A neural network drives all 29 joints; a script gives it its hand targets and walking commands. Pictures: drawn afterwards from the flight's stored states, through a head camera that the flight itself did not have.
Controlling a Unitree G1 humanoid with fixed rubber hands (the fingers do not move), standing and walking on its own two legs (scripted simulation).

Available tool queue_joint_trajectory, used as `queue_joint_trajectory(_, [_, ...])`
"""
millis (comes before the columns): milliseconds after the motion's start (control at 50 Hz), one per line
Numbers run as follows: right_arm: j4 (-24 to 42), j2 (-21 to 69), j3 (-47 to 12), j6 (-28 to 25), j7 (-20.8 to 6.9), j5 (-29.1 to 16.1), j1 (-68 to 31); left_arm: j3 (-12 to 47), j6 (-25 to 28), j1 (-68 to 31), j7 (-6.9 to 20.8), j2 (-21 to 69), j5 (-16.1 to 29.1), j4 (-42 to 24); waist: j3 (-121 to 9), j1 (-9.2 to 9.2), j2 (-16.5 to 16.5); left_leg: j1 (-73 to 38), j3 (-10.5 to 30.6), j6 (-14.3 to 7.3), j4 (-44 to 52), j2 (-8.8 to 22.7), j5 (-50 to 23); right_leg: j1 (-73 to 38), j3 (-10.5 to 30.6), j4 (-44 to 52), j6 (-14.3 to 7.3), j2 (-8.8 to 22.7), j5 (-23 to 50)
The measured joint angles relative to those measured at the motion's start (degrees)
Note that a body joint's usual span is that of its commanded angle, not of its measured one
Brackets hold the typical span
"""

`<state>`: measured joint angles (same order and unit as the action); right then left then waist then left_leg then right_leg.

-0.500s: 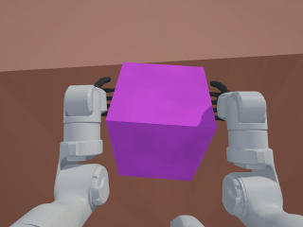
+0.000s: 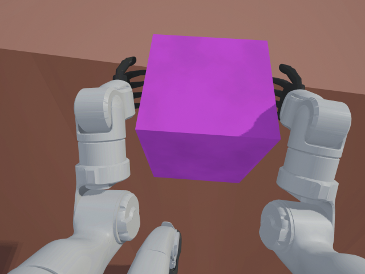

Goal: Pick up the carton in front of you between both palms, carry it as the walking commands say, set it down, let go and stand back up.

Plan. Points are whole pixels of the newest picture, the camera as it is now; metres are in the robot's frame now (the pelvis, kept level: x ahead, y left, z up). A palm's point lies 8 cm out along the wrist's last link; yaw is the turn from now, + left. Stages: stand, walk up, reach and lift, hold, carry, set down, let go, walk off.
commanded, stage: carry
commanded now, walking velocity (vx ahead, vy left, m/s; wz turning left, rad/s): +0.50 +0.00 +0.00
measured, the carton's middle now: (202, 119) +0.40 +0.05 +0.08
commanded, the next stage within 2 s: none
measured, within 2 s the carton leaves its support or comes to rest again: neither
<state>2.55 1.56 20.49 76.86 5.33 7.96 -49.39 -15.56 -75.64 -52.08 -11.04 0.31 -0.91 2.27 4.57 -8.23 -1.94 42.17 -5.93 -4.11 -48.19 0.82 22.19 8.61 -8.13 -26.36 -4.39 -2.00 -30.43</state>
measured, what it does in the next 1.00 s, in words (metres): climbs: left foot 0.04 m higher, then right foot 0.04 m higher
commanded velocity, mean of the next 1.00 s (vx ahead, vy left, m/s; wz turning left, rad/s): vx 0.50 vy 0.00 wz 0.00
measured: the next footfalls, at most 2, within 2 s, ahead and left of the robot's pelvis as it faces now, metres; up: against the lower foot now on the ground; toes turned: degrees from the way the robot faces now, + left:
left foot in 0.04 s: +0.23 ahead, +0.09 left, +0.04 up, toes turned +4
right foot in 0.42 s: +0.47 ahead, -0.11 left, +0.08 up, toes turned -8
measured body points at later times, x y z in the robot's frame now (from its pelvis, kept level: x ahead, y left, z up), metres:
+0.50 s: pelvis +0.33 -0.02 +0.05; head +0.36 -0.02 +0.50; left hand +0.73 +0.10 +0.21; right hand +0.72 -0.20 +0.22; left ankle +0.20 +0.09 -0.62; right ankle +0.43 -0.11 -0.66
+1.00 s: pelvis +0.63 +0.00 +0.11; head +0.67 +0.00 +0.56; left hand +1.04 +0.11 +0.25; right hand +1.00 -0.19 +0.24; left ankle +0.69 +0.07 -0.61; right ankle +0.56 -0.11 -0.50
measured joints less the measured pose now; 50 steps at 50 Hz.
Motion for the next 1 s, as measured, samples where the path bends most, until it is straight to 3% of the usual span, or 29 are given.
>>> queue_joint_trajectory(60, [-4.77, 0.19, -2.07, -1.25, 0.06, 0.73, -0.27, -0.62, 0.12, 0.06, 2.57, -1.58, -0.65, 3.41, -1.8, 3.46, -0.89, -6.97, -3.19, -1.63, 8.08, -2.62, -6.85, 0.06, 0.83, -10.98, 1.25, 3.41, -0.85])
queue_joint_trajectory(120, [-7.17, 0.28, -4.93, -1.47, 1.37, 0.15, 1.38, -0.88, 0.33, 1.6, 4.41, -2.2, -1.72, 5.75, -2.5, 9.03, 1.1, -11.53, -2.65, -1.55, 8.64, -3.44, -1.83, 10.92, 7.35, -40.75, 2.01, 0.85, 2.34])
queue_joint_trajectory(160, [-6.79, -0.27, -6.13, -0.65, 2.34, -1.55, 3.08, -1.15, -0.42, 2.31, 4.95, -1.53, -3.07, 5.8, -2.35, 12.09, 2.41, -15.32, -1.86, -0.78, 12.3, -3.35, -1.08, 18.23, 8.36, -51.58, 1.64, -0.09, 3.81])
queue_joint_trajectory(220, [-5.69, -1.2, -6.76, 0.21, 3.82, -4.79, 4.15, -1.83, -1.72, 3.07, 5.16, -0.35, -4.44, 3.85, -1.4, 15.26, 3.43, -21.03, -1.29, -0.66, 17.51, -2.59, -0.58, 26.28, 8.1, -50.96, 1.32, 0.63, 5.53])
queue_joint_trajectory(280, [-4.86, -1.63, -6.42, 0.31, 5.37, -6.97, 3.01, -2.83, -2.06, 3.12, 5.27, 0.51, -5.27, 1.11, -0.97, 16.86, 3.48, -25.62, -1.05, -0.44, 20.62, -1.75, 1.09, 31.89, 7.27, -43.27, 1.72, 1.93, 4.76])
queue_joint_trajectory(360, [-5.87, -1.86, -5.55, -0.53, 5.57, -7.64, 0.06, -3.56, -2.02, 2.92, 5.37, 0.82, -5.88, -1.6, -2.37, 16.67, 3.42, -31.0, -0.9, 1.15, 23.28, -0.48, 4.39, 33.45, 4.84, -25.99, 2.0, 3.08, 7.29])
queue_joint_trajectory(420, [-8.24, -2.57, -5.16, -0.77, 4.62, -6.96, -1.63, -2.94, -1.83, 2.39, 5.39, 0.65, -6.35, -0.49, -4.3, 14.69, 4.25, -34.29, -0.57, 2.81, 21.12, 1.69, 9.06, 27.93, 0.49, -12.71, 0.58, 1.67, 10.85])
queue_joint_trajectory(460, [-9.84, -4.0, -4.66, -0.92, 2.73, -6.98, -1.93, -1.63, -0.7, 1.63, 5.29, 1.05, -6.87, 2.28, -4.6, 12.1, 5.04, -32.02, 0.52, 3.16, 9.23, 4.1, 10.11, 25.04, -1.47, -12.71, 0.2, 0.53, 14.65])
queue_joint_trajectory(520, [-11.82, -4.39, -4.18, -0.94, 1.06, -5.86, -0.86, 0.42, -0.34, 3.44, 4.65, 1.31, -6.49, 4.02, -4.57, 7.36, 3.11, -21.0, 5.79, 2.7, -18.27, 1.17, 7.65, 21.19, -0.79, -12.98, 0.08, 0.23, 9.07])
queue_joint_trajectory(560, [-12.08, -3.5, -4.03, -0.07, 0.85, -4.58, -0.21, 1.34, -1.13, 5.48, 3.94, 0.85, -4.78, 3.52, -4.17, 4.87, 2.28, -13.77, 6.16, 2.03, -27.48, 0.0, 5.0, 17.78, -0.1, -9.72, 0.61, 0.34, 8.69])
queue_joint_trajectory(620, [-10.0, -2.01, -3.81, 1.12, 0.84, -2.88, 0.7, 1.82, -1.98, 7.02, 2.87, 0.14, -2.39, 1.98, -2.85, 2.18, 1.64, -5.34, 5.12, 1.3, -28.23, 0.12, 3.45, 12.69, 0.47, -5.22, 0.39, 0.78, 7.9])
queue_joint_trajectory(700, [-4.46, -0.68, -3.03, 1.68, 0.83, -1.88, 1.38, 1.26, -1.8, 6.05, 1.87, -0.26, -0.3, -0.69, -1.59, 0.57, 1.72, 1.95, 3.42, 1.31, -20.46, 1.43, 3.14, 6.82, 0.77, -1.31, 0.66, 1.23, 5.73])
queue_joint_trajectory(760, [-1.41, -0.28, -2.51, 1.56, 0.81, -1.51, 1.46, 0.76, -1.19, 4.2, 1.74, -0.32, 0.09, -1.17, -2.11, 0.69, 1.58, 2.45, 1.98, 1.41, -8.31, 1.82, 0.22, 2.58, 1.03, 1.05, 1.7, 1.69, 3.54])
queue_joint_trajectory(820, [-2.13, -0.47, -2.67, 1.21, 0.78, -1.28, 1.03, 0.53, -0.81, 2.58, 2.1, -0.83, -0.18, 0.78, -3.82, 2.28, 0.61, -2.52, -1.27, 0.39, 5.07, 0.0, -1.93, -1.03, 1.41, 0.26, 3.15, 3.35, -0.43])
queue_joint_trajectory(840, [-3.55, -0.47, -3.08, 0.86, 0.78, -1.1, 0.52, 0.36, -0.81, 2.29, 2.41, -1.34, -0.36, 1.66, -4.26, 3.38, 0.31, -5.37, -2.46, -0.27, 8.83, -0.97, -4.73, -1.17, 1.4, -3.19, 3.43, 4.32, -2.23])
queue_joint_trajectory(880, [-6.66, 0.04, -4.6, -0.64, 1.05, -0.7, 0.18, -0.18, -0.32, 2.52, 3.45, -2.67, -0.66, 3.46, -4.24, 6.51, -0.49, -7.56, -3.61, -0.83, 6.92, -2.16, -4.77, 3.02, 4.01, -18.64, 3.72, 5.65, 0.28])
queue_joint_trajectory(940, [-8.14, -0.08, -6.34, -0.45, 1.86, -1.6, 2.19, -0.68, -0.5, 3.38, 4.52, -2.62, -1.7, 5.72, -3.98, 10.68, 1.13, -12.12, -2.75, -0.93, 8.96, -2.52, -0.85, 14.58, 8.26, -45.33, 2.77, 2.07, 2.44])
queue_joint_trajectory(1000, [-7.2, -0.8, -7.34, 0.55, 3.09, -4.14, 4.24, -0.56, -1.81, 4.06, 4.45, -1.44, -3.36, 5.06, -2.96, 13.4, 2.1, -17.61, -2.16, -0.3, 14.36, -2.14, -0.69, 23.96, 7.75, -51.43, 1.83, 1.38, 5.02])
